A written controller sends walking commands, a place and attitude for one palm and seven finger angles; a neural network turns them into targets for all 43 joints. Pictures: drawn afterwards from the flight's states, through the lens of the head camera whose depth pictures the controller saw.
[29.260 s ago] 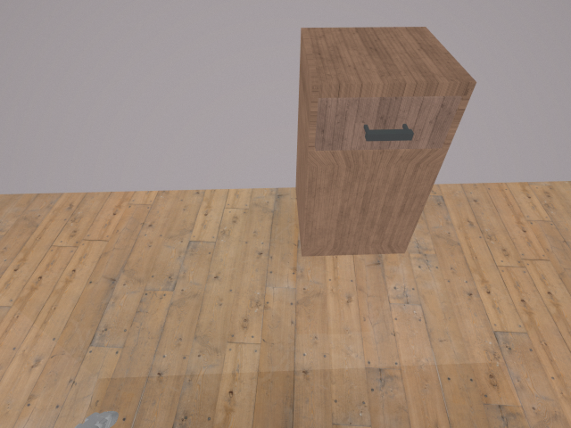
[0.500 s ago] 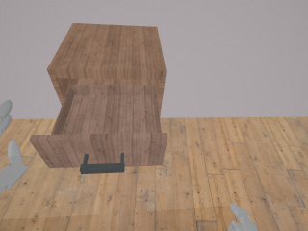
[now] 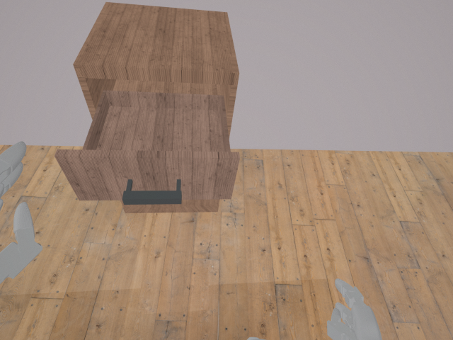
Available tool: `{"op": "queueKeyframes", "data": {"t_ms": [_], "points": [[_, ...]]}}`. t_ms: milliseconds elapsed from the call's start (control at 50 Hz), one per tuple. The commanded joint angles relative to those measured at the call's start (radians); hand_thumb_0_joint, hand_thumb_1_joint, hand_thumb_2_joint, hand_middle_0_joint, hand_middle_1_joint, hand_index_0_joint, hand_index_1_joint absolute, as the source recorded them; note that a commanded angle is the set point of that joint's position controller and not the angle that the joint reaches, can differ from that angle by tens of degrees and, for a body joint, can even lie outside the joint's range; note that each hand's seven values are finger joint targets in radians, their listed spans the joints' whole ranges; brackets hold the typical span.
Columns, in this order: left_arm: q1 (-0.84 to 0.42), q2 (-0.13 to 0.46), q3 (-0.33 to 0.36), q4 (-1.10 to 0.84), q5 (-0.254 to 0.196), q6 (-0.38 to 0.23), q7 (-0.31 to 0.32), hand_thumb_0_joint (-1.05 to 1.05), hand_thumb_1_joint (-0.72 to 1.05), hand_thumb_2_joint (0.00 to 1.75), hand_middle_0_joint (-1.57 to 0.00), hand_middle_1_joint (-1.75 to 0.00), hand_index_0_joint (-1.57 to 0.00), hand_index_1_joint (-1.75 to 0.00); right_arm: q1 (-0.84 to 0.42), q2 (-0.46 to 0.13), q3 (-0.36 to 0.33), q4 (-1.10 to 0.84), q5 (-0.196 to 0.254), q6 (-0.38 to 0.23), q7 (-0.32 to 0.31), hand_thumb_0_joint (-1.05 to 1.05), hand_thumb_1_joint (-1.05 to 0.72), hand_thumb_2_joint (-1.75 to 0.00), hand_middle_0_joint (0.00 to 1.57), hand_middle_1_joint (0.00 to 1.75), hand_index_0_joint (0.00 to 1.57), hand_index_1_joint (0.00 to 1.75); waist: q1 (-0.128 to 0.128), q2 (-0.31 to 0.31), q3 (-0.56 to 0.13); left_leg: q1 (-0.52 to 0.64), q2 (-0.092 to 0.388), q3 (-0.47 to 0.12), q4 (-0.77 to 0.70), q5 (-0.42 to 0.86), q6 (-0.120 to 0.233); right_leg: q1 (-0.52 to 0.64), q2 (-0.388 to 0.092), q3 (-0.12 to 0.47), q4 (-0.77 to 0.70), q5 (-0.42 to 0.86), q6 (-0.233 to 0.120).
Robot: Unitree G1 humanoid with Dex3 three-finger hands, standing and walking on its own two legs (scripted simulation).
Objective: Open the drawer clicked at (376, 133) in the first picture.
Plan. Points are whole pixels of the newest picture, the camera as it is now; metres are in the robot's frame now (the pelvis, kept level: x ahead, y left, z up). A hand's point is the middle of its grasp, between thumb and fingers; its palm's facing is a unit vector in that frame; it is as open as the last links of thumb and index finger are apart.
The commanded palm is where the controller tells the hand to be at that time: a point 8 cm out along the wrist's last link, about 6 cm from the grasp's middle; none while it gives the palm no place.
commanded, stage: stop stepping back and stand still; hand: left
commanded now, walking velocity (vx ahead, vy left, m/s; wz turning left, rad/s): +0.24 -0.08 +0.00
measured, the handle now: (153, 190) +0.46 +0.19 -0.10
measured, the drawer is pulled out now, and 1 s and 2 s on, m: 0.30 0.30 0.30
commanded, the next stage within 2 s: let the arm hang, fingers relaxed in 0.54 s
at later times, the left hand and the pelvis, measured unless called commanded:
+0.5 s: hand (3, 291) +0.14 +0.24 +0.18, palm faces +0.31 -0.83 -0.47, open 7.4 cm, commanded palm +0.08 +0.28 +0.18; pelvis -0.05 +0.00 +0.01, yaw +0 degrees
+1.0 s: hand out of the picture -0.03 +0.16 -0.17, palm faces +0.03 -0.98 -0.19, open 6.9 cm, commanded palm none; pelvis -0.06 -0.02 +0.00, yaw +1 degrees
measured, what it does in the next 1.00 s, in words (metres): steps on the spot: right foot, then left foot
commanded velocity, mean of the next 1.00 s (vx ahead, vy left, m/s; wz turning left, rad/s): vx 0.07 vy -0.02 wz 0.00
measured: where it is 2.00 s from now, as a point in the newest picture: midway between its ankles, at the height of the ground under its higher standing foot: outside the picture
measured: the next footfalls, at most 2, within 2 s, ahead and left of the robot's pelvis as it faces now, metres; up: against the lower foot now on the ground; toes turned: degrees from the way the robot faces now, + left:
right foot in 0.10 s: +0.05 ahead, -0.11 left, +0.00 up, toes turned -3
left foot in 0.32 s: -0.02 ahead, +0.11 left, +0.00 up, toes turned +4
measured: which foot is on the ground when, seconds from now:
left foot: down 0.00-0.12, up 0.14-0.30, down 0.32-1.00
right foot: up 0.00-0.08, down 0.10-0.34, up 0.36-0.58, down 0.60-1.00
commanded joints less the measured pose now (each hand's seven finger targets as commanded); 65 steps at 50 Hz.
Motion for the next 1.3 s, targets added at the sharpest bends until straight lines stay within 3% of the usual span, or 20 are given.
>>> {"op": "queueKeyframes", "data": {"t_ms": [0, 60, 120, 140, 180, 260, 280, 300, 320, 360, 440, 540, 600, 620, 700, 740, 840, 960, 1020, 1280], "points": [[-0.029, 0.077, 0.08, -0.17, -0.005, -0.043, 0.027, 0.0, 0.9, 0.9, -0.2, -0.3, -0.2, -0.3, -0.061, -0.145, -0.032, -0.115, 0.022, -0.08, 0.01, 0.0, -0.9, -0.9, 0.2, 0.3, 0.2, 0.3, -0.009, 0.279, -0.045, -0.051, 0.216, -0.113, -0.149, 0.167, 0.112, 0.16, -0.021, -0.015, -0.108, 0.021, 0.012], [-0.084, 0.071, 0.062, -0.084, 0.003, -0.043, 0.016, 0.0, 0.9, 0.9, -0.2, -0.3, -0.2, -0.3, -0.076, -0.16, -0.025, -0.104, 0.023, -0.071, 0.01, 0.0, -0.9, -0.9, 0.2, 0.3, 0.2, 0.3, -0.009, 0.163, -0.001, -0.161, 0.138, -0.076, -0.078, -0.189, 0.07, 0.311, -0.034, -0.013, -0.375, 0.152, 0.003], [-0.185, 0.102, 0.066, -0.056, 0.002, -0.032, 0.005, 0.0, 0.9, 0.9, -0.2, -0.3, -0.2, -0.3, -0.084, -0.156, -0.038, -0.102, 0.017, -0.044, 0.009, 0.0, -0.9, -0.9, 0.2, 0.3, 0.2, 0.3, -0.014, -0.103, 0.006, -0.1, -0.024, -0.004, 0.348, -0.248, 0.021, 0.026, -0.271, 0.362, -0.636, -0.287, -0.133], [-0.16, 0.09, 0.054, -0.04, 0.001, -0.026, 0.0, 0.0, 0.9, 0.9, -0.2, -0.3, -0.2, -0.3, -0.074, -0.151, -0.05, -0.093, 0.021, -0.033, 0.011, 0.0, -0.9, -0.9, 0.2, 0.3, 0.2, 0.3, -0.008, -0.133, 0.002, -0.102, -0.026, -0.007, 0.481, -0.194, 0.023, 0.009, -0.298, 0.392, -0.654, -0.29, -0.154], [-0.102, 0.084, 0.061, -0.051, -0.005, -0.028, -0.007, 0.0, 0.9, 0.9, -0.2, -0.3, -0.2, -0.3, -0.069, -0.14, -0.037, -0.097, 0.009, -0.022, 0.019, 0.0, -0.9, -0.9, 0.2, 0.3, 0.2, 0.3, -0.023, -0.089, -0.07, -0.098, -0.006, -0.02, 0.45, -0.148, 0.024, 0.062, -0.276, 0.283, -0.574, -0.146, -0.164], [-0.032, 0.089, 0.059, -0.166, 0.013, -0.041, 0.015, 0.0, 0.9, 0.9, -0.2, -0.3, -0.2, -0.3, -0.079, -0.115, -0.004, -0.122, 0.0, -0.032, -0.001, 0.0, -0.9, -0.9, 0.2, 0.3, 0.2, 0.3, -0.022, 0.063, -0.099, 0.079, 0.0, 0.027, -0.1, -0.159, 0.056, 0.089, -0.172, 0.123, -0.46, -0.165, -0.103], [-0.035, 0.085, 0.048, -0.204, 0.01, -0.05, 0.019, 0.0, 0.9, 0.9, -0.2, -0.3, -0.2, -0.3, -0.064, -0.129, -0.005, -0.128, -0.003, -0.047, -0.008, 0.0, -0.9, -0.9, 0.2, 0.3, 0.2, 0.3, -0.023, 0.172, -0.087, 0.084, 0.04, -0.024, -0.242, -0.182, 0.07, 0.125, -0.115, 0.094, -0.35, -0.118, -0.081], [-0.049, 0.091, 0.054, -0.248, 0.008, -0.062, 0.024, 0.0, 0.9, 0.9, -0.2, -0.3, -0.2, -0.3, -0.064, -0.159, -0.014, -0.143, -0.015, -0.056, -0.01, 0.0, -0.9, -0.9, 0.2, 0.3, 0.2, 0.3, -0.014, 0.372, -0.059, 0.07, 0.187, -0.262, -0.357, -0.267, 0.117, 0.078, -0.007, 0.022, -0.129, -0.06, -0.045], [-0.055, 0.122, 0.07, -0.274, 0.026, -0.064, 0.028, 0.0, 0.9, 0.9, -0.2, -0.3, -0.2, -0.3, -0.065, -0.146, -0.022, -0.158, -0.012, -0.055, -0.009, 0.0, -0.9, -0.9, 0.2, 0.3, 0.2, 0.3, -0.008, 0.437, -0.058, 0.105, 0.302, -0.368, -0.334, -0.109, 0.146, -0.016, 0.011, -0.053, 0.046, -0.054, -0.025], [-0.047, 0.145, 0.094, -0.291, 0.012, -0.056, 0.025, 0.0, 0.9, 0.9, -0.2, -0.3, -0.2, -0.3, -0.063, -0.122, -0.02, -0.132, -0.002, -0.073, -0.003, 0.0, -0.9, -0.9, 0.2, 0.3, 0.2, 0.3, -0.014, 0.35, -0.059, 0.094, 0.286, -0.32, -0.297, 0.078, 0.163, -0.062, -0.006, -0.011, 0.199, -0.067, -0.014], [-0.029, 0.098, 0.068, -0.196, 0.005, -0.031, 0.017, 0.0, 0.9, 0.9, -0.2, -0.3, -0.2, -0.3, -0.054, -0.137, -0.018, -0.105, 0.015, -0.083, 0.01, 0.0, -0.9, -0.9, 0.2, 0.3, 0.2, 0.3, -0.008, 0.282, -0.009, 0.098, 0.23, -0.16, -0.201, 0.336, 0.133, 0.008, -0.01, -0.06, -0.017, 0.02, -0.005], [-0.051, 0.089, 0.074, -0.099, -0.005, -0.031, 0.005, 0.0, 0.9, 0.9, -0.2, -0.3, -0.2, -0.3, -0.073, -0.16, -0.021, -0.121, 0.021, -0.049, 0.007, 0.0, -0.9, -0.9, 0.2, 0.3, 0.2, 0.3, -0.009, 0.251, -0.033, -0.028, 0.194, -0.107, -0.15, 0.056, 0.101, 0.28, 0.002, -0.092, -0.336, 0.133, -0.008], [-0.057, 0.114, 0.099, -0.093, -0.01, -0.041, 0.002, 0.0, 0.9, 0.9, -0.2, -0.3, -0.2, -0.3, -0.078, -0.151, -0.025, -0.126, 0.019, -0.038, 0.011, 0.0, -0.9, -0.9, 0.2, 0.3, 0.2, 0.3, -0.018, 0.07, -0.059, -0.107, 0.105, -0.057, -0.031, -0.05, 0.06, 0.368, -0.114, 0.083, -0.388, 0.316, -0.065], [-0.15, -0.038, -0.294, 0.744, 0.097, 0.113, -0.126, 0.0, 0.9, 0.9, -0.2, -0.3, -0.2, -0.3, -0.052, -0.209, -0.075, 0.132, 0.012, -0.066, 0.088, 0.0, -0.9, -0.9, 0.2, 0.3, 0.2, 0.3, -0.05, -0.034, -0.135, -0.125, 0.082, 0.014, 0.193, -0.025, 0.021, 0.293, -0.28, 0.105, -0.281, 0.555, -0.107], [-0.247, -0.066, -0.285, 0.844, 0.08, 0.219, -0.145, 0.0, 0.9, 0.9, -0.2, -0.3, -0.2, -0.3, 0.07, -0.136, -0.031, 0.081, -0.014, 0.102, 0.09, 0.0, -0.9, -0.9, 0.2, 0.3, 0.2, 0.3, -0.019, -0.061, -0.055, -0.044, 0.037, -0.027, 0.169, -0.126, 0.039, 0.012, -0.201, 0.09, -0.333, -0.091, -0.099], [-0.3, -0.069, -0.312, 0.954, 0.076, 0.22, -0.136, 0.0, 0.9, 0.9, -0.2, -0.3, -0.2, -0.3, 0.068, -0.139, -0.019, 0.083, -0.031, 0.114, 0.089, 0.0, -0.9, -0.9, 0.2, 0.3, 0.2, 0.3, -0.018, -0.104, 0.01, -0.04, 0.036, -0.041, 0.12, 0.013, 0.047, 0.046, -0.178, 0.091, -0.313, 0.071, -0.093], [-0.373, -0.082, -0.338, 1.261, 0.057, 0.22, -0.133, 0.0, 0.9, 0.9, -0.2, -0.3, -0.2, -0.3, 0.051, -0.127, 0.0, 0.176, -0.029, 0.114, 0.068, 0.0, -0.9, -0.9, 0.2, 0.3, 0.2, 0.3, 0.011, 0.179, 0.038, -0.043, 0.089, -0.102, -0.07, 0.224, 0.05, 0.231, -0.106, 0.044, -0.264, 0.338, -0.052], [-0.341, -0.118, -0.346, 1.524, 0.047, 0.201, -0.131, 0.0, 0.9, 0.9, -0.2, -0.3, -0.2, -0.3, 0.117, -0.096, 0.004, 0.297, -0.019, 0.119, 0.052, 0.0, -0.9, -0.9, 0.2, 0.3, 0.2, 0.3, 0.015, 0.268, -0.062, 0.048, 0.073, -0.047, -0.125, 0.054, 0.039, 0.349, -0.113, 0.052, -0.378, 0.27, -0.065], [-0.352, -0.123, -0.358, 1.604, 0.043, 0.196, -0.131, 0.0, 0.9, 0.9, -0.2, -0.3, -0.2, -0.3, 0.157, -0.087, 0.005, 0.345, -0.013, 0.126, 0.05, 0.0, -0.9, -0.9, 0.2, 0.3, 0.2, 0.3, 0.006, 0.153, -0.023, 0.079, 0.081, -0.042, -0.136, 0.053, 0.04, 0.316, -0.117, 0.04, -0.415, 0.254, -0.068], [-0.338, -0.172, -0.38, 1.781, 0.041, 0.195, -0.116, 0.0, 0.9, 0.9, -0.2, -0.3, -0.2, -0.3, 0.221, -0.047, 0.013, 0.488, -0.011, 0.128, 0.043, 0.0, -0.9, -0.9, 0.2, 0.3, 0.2, 0.3, 0.004, 0.081, 0.086, 0.092, 0.089, -0.036, -0.214, 0.035, 0.044, 0.271, -0.108, 0.033, -0.461, 0.187, -0.06]]}}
